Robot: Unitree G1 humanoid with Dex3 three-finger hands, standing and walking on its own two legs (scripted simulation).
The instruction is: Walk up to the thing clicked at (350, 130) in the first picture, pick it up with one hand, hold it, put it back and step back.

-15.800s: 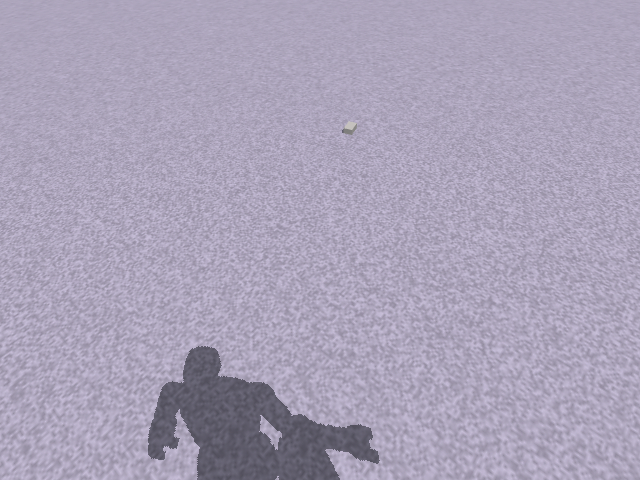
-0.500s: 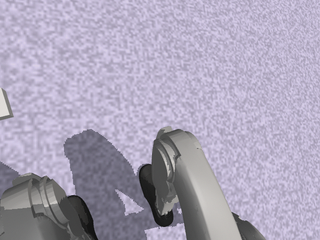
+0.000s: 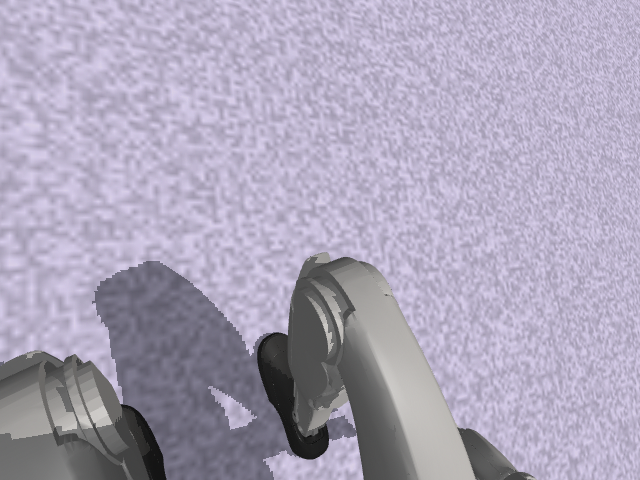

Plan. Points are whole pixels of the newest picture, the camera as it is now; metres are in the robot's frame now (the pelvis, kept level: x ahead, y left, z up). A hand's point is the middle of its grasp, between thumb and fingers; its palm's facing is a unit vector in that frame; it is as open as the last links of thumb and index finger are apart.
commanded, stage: rest palm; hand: left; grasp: from above
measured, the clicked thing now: out of the picture +0.49 +0.31 -0.29
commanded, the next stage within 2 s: close in 1.08 s
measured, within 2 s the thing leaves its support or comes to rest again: neither
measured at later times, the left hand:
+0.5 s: hand out of the picture +0.47 +0.30 -0.25, palm faces -0.47 -0.13 -0.87, open 14.1 cm
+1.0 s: hand out of the picture +0.48 +0.30 -0.25, palm faces -0.43 -0.11 -0.89, open 13.8 cm
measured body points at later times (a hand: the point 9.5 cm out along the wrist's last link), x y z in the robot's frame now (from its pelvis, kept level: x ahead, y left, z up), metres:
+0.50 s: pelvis +0.00 +0.00 +0.00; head +0.29 +0.12 +0.33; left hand +0.49 +0.31 -0.20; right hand +0.03 -0.24 -0.06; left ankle +0.07 +0.12 -0.27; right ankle +0.11 -0.11 -0.27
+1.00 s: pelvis +0.00 +0.00 +0.00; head +0.29 +0.12 +0.32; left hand +0.50 +0.30 -0.20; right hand +0.05 -0.24 -0.05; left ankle +0.07 +0.12 -0.27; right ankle +0.11 -0.11 -0.27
